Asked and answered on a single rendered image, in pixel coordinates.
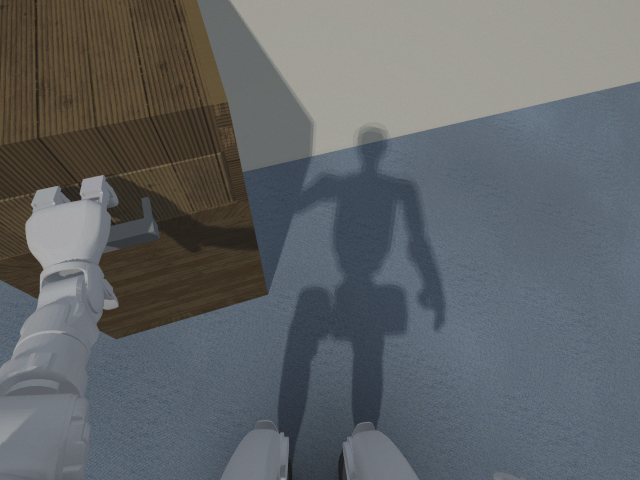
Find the handle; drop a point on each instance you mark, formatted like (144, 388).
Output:
(134, 232)

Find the left robot forearm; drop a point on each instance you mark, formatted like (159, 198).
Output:
(56, 340)

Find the robot left thigh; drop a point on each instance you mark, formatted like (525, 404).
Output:
(261, 455)

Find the drawer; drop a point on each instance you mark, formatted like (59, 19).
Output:
(173, 189)

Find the robot left shin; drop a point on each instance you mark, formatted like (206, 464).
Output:
(264, 424)

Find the cabinet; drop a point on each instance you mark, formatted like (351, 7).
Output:
(104, 87)

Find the robot left hand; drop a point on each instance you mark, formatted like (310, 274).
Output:
(60, 230)

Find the left robot upper arm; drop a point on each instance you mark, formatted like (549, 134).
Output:
(44, 437)

